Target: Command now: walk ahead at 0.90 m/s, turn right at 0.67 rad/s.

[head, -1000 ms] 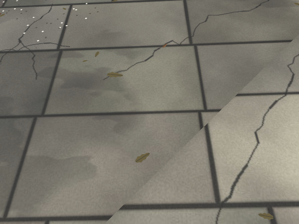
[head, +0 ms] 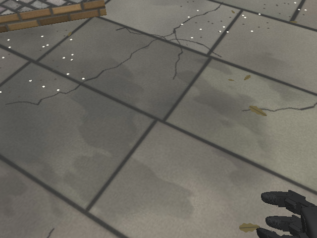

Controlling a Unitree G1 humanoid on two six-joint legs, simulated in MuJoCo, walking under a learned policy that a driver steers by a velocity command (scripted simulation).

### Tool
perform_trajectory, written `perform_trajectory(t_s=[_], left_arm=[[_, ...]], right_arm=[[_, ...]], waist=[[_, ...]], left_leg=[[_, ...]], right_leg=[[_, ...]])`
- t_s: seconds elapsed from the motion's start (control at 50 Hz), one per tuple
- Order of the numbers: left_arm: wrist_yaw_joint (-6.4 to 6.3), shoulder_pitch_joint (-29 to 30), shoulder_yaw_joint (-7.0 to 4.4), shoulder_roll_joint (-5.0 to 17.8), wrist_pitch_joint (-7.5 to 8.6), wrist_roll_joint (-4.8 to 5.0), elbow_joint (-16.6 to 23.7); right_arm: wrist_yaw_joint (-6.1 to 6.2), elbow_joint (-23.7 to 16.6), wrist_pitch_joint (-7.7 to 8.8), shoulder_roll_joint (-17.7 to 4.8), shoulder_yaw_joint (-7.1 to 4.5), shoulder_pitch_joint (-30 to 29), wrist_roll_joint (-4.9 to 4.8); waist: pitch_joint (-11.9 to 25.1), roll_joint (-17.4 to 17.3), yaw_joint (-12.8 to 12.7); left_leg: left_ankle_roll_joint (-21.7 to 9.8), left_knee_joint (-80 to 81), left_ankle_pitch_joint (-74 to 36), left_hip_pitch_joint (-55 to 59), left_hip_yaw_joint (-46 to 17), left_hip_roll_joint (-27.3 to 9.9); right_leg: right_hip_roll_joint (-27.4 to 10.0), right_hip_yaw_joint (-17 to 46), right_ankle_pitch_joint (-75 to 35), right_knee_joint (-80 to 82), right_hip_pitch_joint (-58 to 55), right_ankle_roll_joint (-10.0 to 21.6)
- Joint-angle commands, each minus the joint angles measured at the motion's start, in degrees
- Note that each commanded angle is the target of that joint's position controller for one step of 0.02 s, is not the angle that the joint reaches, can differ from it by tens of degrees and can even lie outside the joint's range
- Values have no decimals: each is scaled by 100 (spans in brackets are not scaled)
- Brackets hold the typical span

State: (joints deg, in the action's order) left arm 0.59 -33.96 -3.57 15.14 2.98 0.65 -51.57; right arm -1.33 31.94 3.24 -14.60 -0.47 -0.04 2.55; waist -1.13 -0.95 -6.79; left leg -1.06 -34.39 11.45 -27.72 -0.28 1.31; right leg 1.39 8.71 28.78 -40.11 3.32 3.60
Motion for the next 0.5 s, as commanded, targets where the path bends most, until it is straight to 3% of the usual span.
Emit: perform_trajectory(t_s=[0.02,0.04,0.06,0.08,0.12,0.16,0.2,0.22,0.24,0.26,0.28,0.3,0.32,0.34,0.36,0.38,0.4,0.42,0.44,0.46,0.48,0.5], left_arm=[[-25,992,-103,620,77,9,962],[11,1276,-145,721,15,-60,990],[71,1307,-131,637,-39,-99,935],[118,1344,-123,563,-131,-145,916],[224,1663,-99,434,-321,-173,1043],[316,2064,-78,454,-404,-157,1199],[435,2469,-68,476,-387,-155,1338],[477,2648,-38,462,-370,-173,1386],[504,2616,-56,496,-379,-270,1319],[526,2627,-103,616,-360,-280,1284],[544,2861,-118,595,-331,-360,1348],[564,3010,-112,600,-305,-368,1378],[537,3354,-97,594,-221,-325,1419],[568,3707,-43,500,-148,-353,1508],[560,3942,25,297,-132,-298,1514],[570,3949,73,169,-125,-321,1448],[522,3616,52,216,-155,-334,1229],[812,2704,283,10,-108,-614,1191],[596,2721,-303,1182,-101,300,1153],[565,2125,-359,1340,-182,263,969],[496,1347,-488,1371,-244,128,657],[298,556,-519,1293,-205,-1,362]], right_arm=[[218,169,-16,-1221,-481,2011,52],[194,214,-12,-849,-385,1716,-1],[150,327,24,-685,-349,1673,-2],[149,421,64,-626,-327,1668,-18],[131,586,196,-561,-304,1669,-144],[104,773,281,-678,-342,1853,-201],[139,929,311,-767,-361,1885,-185],[156,1020,322,-800,-370,1875,-158],[206,1181,371,-895,-415,2094,-96],[215,1228,407,-884,-407,2138,-58],[242,1462,470,-703,-354,2495,-129],[249,1549,489,-734,-344,2578,-124],[228,1542,516,-696,-309,2459,-44],[251,1674,559,-699,-292,2603,-32],[232,1709,545,-700,-266,2598,-15],[229,1753,512,-722,-253,2631,-68],[254,1780,469,-858,-271,2658,-116],[11,1771,419,-1429,-193,3149,718],[200,1380,203,-1698,-596,2130,-657],[283,1249,75,-1778,-530,2130,-754],[293,1290,74,-1452,-465,2221,-640],[207,1305,160,-1102,-406,1840,-634]], waist=[[1438,-935,1345],[831,-564,1165],[461,-398,1025],[177,-527,906],[-350,-615,739],[-509,-413,691],[-659,-287,662],[-682,-309,653],[-626,-247,625],[-497,-88,630],[-614,8,628],[-681,13,649],[-912,61,725],[-1023,126,750],[-1072,253,827],[-972,260,848],[-746,233,744],[27,-1044,630],[-299,-175,169],[29,-105,-48],[205,-194,-168],[-49,886,-600]], left_leg=[[-687,1872,3649,4102,-4304,-2484],[-689,1766,2756,3463,-3291,-2264],[-714,1969,1935,2871,-2564,-2040],[-696,2178,1591,2489,-2074,-1885],[-682,2568,1077,2016,-1416,-1801],[-786,2867,524,2154,-921,-1840],[-771,3053,-16,2268,-268,-1764],[-731,3095,-377,2231,141,-1663],[-690,2896,-1118,2503,441,-1774],[-636,2623,-1423,2699,822,-1611],[-465,2447,-1624,3165,913,-1660],[-353,2382,-1759,3350,1097,-1620],[-220,2245,-1552,3177,1397,-1263],[-79,2183,-1570,2944,1577,-1244],[-4,2128,-1300,2415,1901,-1079],[4,1944,-1426,2196,2002,-1063],[9,1360,-1945,2364,2051,-1091],[213,1535,-3455,2426,2311,-608],[230,68,-4633,3073,1662,-1055],[314,-1352,-4793,3320,1629,-1217],[393,-2930,-4095,3030,1500,-1195],[675,-5617,205,1749,1568,-248]], right_leg=[[-65,-247,-775,-3612,4063,355],[-364,-267,-1208,-3445,3984,369],[-571,-295,-1316,-3181,3766,309],[-695,-338,-1275,-3008,3669,239],[-930,-287,-1435,-2566,3751,108],[-1009,-285,-1946,-2330,4133,48],[-1004,-339,-2487,-1840,4349,14],[-982,-484,-2848,-1718,4253,26],[-1017,-517,-3269,-2040,4311,116],[-920,-816,-3687,-2023,4291,183],[-1025,-529,-4208,-1924,4708,324],[-952,-683,-4302,-1800,4817,424],[-726,-1121,-4483,-1212,4738,459],[-735,-1241,-5152,-635,4253,485],[-535,-1616,-5692,127,3397,462],[-359,-1785,-6171,624,2582,445],[-150,-1923,-6387,873,2037,422],[-155,-1501,-4964,101,579,-78],[258,-1753,-4839,596,1392,196],[-11,-1522,-5158,1074,1050,249],[-207,-1425,-5715,1689,369,364],[-454,-988,-6828,3214,-832,808]])
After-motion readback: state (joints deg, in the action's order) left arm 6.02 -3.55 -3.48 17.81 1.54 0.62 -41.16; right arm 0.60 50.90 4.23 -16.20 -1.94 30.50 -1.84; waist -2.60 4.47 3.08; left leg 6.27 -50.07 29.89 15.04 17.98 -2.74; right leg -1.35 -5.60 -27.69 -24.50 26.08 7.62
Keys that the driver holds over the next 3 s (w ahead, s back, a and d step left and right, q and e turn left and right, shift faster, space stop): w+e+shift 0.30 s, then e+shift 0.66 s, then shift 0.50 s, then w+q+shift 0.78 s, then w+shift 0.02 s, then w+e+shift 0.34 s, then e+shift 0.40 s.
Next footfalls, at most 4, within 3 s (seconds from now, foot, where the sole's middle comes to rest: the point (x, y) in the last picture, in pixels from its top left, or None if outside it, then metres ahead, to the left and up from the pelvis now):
0.50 right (232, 236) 0.52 -0.21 -0.89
0.86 left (235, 171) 0.84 -0.23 -0.89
1.18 right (249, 222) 0.59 -0.28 -0.89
1.48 left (223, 175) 0.82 -0.17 -0.89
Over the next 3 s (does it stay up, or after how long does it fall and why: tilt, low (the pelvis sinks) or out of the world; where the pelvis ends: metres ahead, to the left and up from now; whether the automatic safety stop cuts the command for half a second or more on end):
stays up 1.55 -0.74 -0.14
